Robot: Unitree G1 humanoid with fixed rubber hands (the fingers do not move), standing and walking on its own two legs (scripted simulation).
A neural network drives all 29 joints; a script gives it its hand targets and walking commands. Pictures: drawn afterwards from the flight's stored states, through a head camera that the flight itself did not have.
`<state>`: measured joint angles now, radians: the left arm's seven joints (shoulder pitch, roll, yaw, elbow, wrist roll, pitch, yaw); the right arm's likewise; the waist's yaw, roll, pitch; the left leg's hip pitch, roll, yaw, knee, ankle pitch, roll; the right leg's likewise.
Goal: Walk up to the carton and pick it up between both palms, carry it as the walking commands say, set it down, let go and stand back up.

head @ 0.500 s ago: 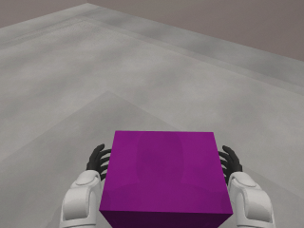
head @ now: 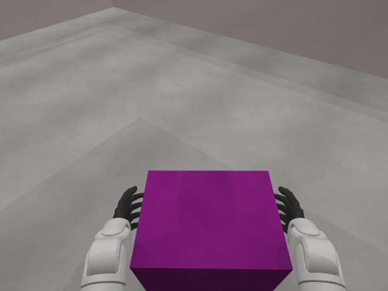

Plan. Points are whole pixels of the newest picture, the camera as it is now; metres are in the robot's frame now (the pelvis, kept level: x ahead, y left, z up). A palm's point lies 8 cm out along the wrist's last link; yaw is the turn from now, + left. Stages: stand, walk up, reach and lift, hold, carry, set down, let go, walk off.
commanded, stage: carry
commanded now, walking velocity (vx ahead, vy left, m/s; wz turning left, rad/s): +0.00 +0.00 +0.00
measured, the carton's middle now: (207, 238) +0.26 +0.00 -0.05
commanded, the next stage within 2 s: hold in 0.26 s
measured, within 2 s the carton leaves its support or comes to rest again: neither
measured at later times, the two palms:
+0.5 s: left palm (110, 227) +0.24 +0.19 +0.05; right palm (287, 221) +0.26 -0.16 +0.03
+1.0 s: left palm (122, 219) +0.26 +0.17 +0.03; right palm (289, 212) +0.29 -0.18 +0.02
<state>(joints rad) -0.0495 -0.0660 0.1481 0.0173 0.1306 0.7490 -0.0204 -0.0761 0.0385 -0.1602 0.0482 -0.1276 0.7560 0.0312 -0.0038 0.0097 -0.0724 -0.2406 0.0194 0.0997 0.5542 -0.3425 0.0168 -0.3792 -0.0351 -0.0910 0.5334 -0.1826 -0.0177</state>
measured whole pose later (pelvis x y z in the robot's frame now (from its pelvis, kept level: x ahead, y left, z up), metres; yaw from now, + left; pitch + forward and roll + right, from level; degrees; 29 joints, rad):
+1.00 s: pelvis -0.02 -0.02 +0.01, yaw +6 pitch -6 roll +0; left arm -0.34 -0.08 0.30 0.47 0.27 0.60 -0.09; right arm -0.31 0.06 -0.30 0.39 -0.24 0.67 0.03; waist -0.03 0.05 0.04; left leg -0.10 -0.03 -0.10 0.50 -0.29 0.01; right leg -0.19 0.05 0.03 0.45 -0.15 -0.02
